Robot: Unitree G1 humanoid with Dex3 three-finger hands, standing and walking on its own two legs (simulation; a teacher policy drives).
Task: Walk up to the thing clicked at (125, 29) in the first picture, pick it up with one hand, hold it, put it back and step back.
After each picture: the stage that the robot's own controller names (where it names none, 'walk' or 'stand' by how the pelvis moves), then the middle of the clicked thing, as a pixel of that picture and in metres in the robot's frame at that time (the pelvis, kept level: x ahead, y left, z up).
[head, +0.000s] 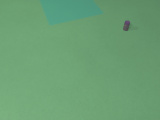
stand; (126, 25) +1.62 -0.57 -0.72
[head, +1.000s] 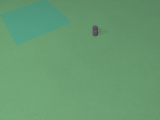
walk; (95, 31) +1.58 -0.07 -0.69
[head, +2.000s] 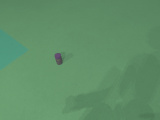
walk; (58, 59) +1.08 +0.29 -0.72
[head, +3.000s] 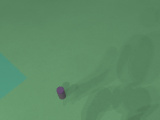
walk; (61, 93) +0.70 +0.26 -0.72
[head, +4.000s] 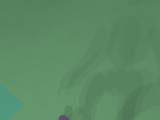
walk; out of the picture +0.44 +0.26 -0.71
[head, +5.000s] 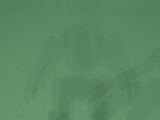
stand; out of the picture +0.40 +0.21 -0.69
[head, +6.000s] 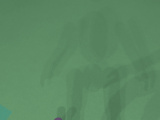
walk; out of the picture +0.39 +0.23 -0.71
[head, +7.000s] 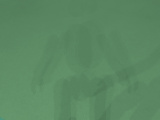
stand; out of the picture +0.38 +0.16 -0.71
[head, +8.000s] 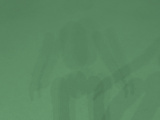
stand; out of the picture +0.35 +0.16 -0.72
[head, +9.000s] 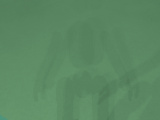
stand; out of the picture +0.36 +0.15 -0.73
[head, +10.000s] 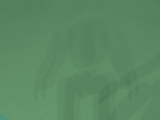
stand; out of the picture +0.35 +0.13 -0.73
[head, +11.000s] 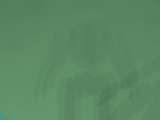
stand; out of the picture +0.35 +0.13 -0.73
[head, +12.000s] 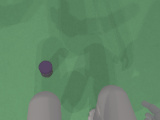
go down; (46, 69) +0.44 +0.13 -0.41
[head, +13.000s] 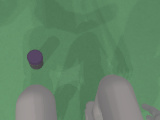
go down; (35, 60) +0.46 +0.14 -0.33
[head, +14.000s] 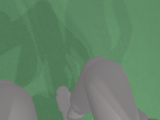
close in; out of the picture +0.46 +0.18 -0.24
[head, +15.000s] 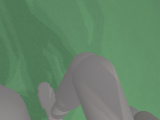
close; out of the picture +0.46 +0.20 -0.25
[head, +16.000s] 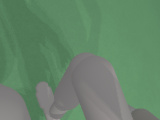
close; out of the picture +0.44 +0.20 -0.25
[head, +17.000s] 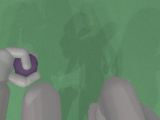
lift; (26, 69) +0.36 +0.19 -0.10
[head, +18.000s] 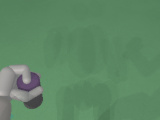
hold; (31, 91) +0.32 +0.18 +0.03
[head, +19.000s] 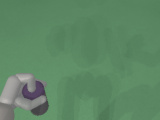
hold; (36, 98) +0.30 +0.17 -0.01
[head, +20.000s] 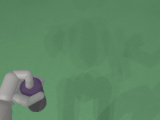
hold; (34, 95) +0.31 +0.18 -0.01
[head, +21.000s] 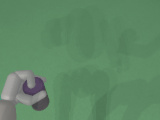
crouch; (37, 94) +0.32 +0.16 -0.04
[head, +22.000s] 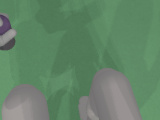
lower; (1, 34) +0.50 +0.18 -0.11
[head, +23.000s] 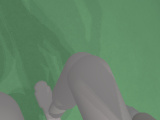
lower; out of the picture +0.47 +0.24 -0.25
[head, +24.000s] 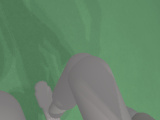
lower; out of the picture +0.47 +0.24 -0.25
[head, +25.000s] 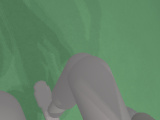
lower; out of the picture +0.47 +0.23 -0.26
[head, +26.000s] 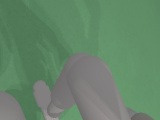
lower; out of the picture +0.47 +0.23 -0.26
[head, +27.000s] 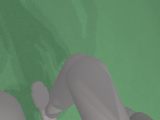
open; out of the picture +0.47 +0.22 -0.26
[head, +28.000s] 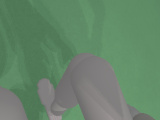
stand; out of the picture +0.46 +0.22 -0.26
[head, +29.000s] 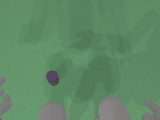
walk; (53, 78) +0.45 +0.13 -0.48
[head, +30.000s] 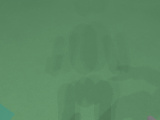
stand; out of the picture +0.39 +0.12 -0.66
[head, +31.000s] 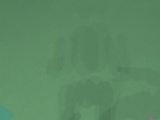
stand; out of the picture +0.40 +0.13 -0.67
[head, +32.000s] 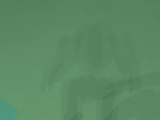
stand; out of the picture +0.40 +0.13 -0.69
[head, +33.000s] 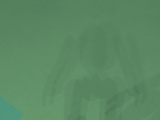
stand; out of the picture +0.41 +0.13 -0.72
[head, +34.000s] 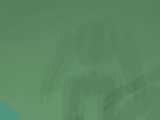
stand; out of the picture +0.39 +0.13 -0.73
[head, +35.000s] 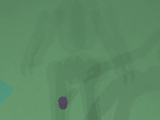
walk; (62, 103) +0.46 +0.08 -0.71
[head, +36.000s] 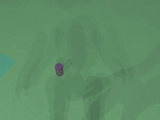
walk; (59, 69) +0.76 +0.16 -0.70
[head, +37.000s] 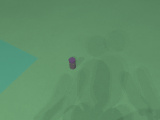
stand; (72, 63) +1.06 +0.17 -0.71
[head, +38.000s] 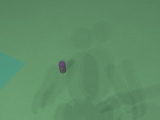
stand; (62, 67) +1.00 +0.18 -0.72
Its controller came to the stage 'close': yes
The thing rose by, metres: 0.71
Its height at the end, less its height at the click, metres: +0.00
